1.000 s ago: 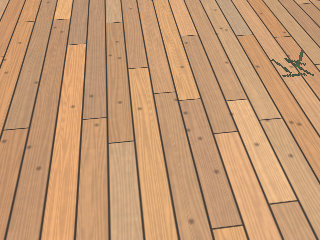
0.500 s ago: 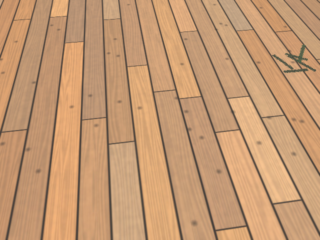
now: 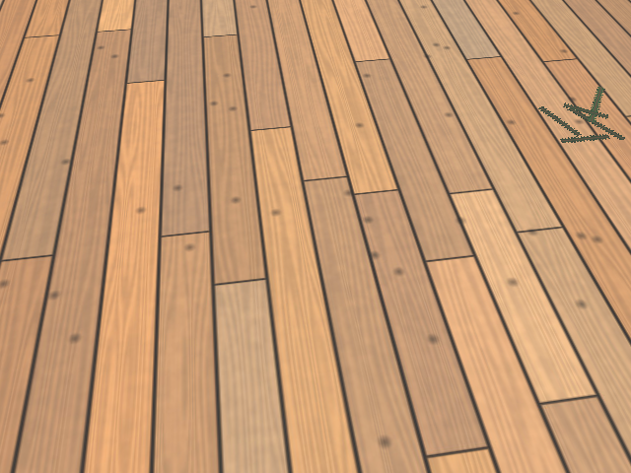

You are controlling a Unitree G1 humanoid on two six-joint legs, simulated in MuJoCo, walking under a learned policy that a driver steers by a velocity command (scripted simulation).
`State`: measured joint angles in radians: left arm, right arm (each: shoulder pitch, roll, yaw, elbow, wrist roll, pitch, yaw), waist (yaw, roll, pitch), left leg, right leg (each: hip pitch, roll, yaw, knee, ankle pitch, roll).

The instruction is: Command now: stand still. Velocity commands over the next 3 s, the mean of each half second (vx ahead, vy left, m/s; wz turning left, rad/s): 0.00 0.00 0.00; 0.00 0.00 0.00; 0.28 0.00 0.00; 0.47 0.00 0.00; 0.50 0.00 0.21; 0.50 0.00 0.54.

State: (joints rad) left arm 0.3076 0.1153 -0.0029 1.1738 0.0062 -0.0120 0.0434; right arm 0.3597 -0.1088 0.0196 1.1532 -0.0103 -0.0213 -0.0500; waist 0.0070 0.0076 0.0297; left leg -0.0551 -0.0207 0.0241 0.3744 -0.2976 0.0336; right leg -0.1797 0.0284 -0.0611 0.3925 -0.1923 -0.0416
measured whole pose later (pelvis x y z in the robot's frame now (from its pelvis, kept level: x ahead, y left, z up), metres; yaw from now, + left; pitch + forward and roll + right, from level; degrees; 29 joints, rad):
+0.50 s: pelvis +0.00 +0.01 +0.00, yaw +0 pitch -1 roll +0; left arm 0.32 0.11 -0.01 1.18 0.01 -0.01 0.04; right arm 0.38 -0.10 0.02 1.15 -0.01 -0.03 -0.05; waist 0.01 0.01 0.03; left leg -0.05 -0.03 0.03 0.37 -0.30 0.04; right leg -0.18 0.02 -0.06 0.40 -0.20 -0.03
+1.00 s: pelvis +0.01 +0.01 +0.00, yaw +0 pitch -1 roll -1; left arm 0.33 0.11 -0.01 1.18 0.00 -0.01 0.04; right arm 0.39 -0.10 0.02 1.15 -0.01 -0.03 -0.05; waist 0.01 0.00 0.03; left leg -0.04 -0.04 0.03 0.37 -0.30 0.05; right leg -0.18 0.01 -0.05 0.40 -0.21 -0.02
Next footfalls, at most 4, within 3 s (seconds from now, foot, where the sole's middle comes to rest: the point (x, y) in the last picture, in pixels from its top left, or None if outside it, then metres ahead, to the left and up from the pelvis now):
1.38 right None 0.20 -0.13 -0.78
1.92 left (315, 462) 0.54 0.04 -0.78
2.48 right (386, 334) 0.86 -0.13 -0.78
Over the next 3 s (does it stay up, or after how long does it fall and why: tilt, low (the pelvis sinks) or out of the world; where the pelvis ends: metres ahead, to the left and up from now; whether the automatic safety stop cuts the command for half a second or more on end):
stays up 0.94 0.01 -0.02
